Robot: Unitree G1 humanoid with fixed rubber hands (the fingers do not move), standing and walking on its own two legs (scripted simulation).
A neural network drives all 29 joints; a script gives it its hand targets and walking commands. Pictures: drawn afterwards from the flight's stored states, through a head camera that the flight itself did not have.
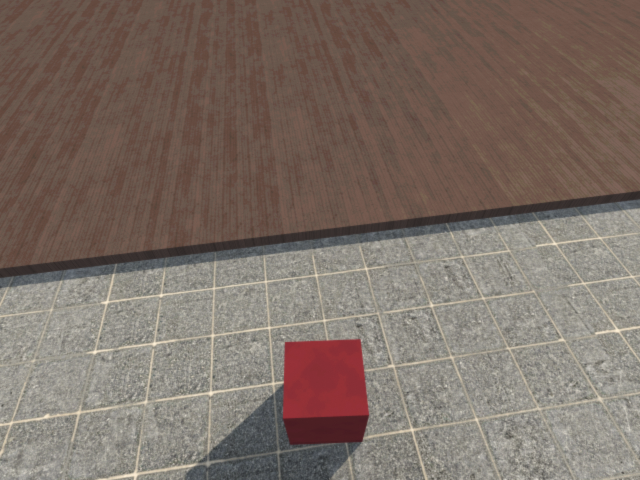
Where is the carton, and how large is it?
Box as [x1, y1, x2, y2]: [283, 339, 368, 444]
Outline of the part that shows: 360,339 285,342 283,420 290,444 347,442 362,440 368,417 368,410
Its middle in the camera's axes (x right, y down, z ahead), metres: +0.02 +0.45 +1.10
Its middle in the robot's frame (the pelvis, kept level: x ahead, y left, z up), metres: +0.45 +0.02 -0.65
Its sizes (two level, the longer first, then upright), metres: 0.210 0.200 0.250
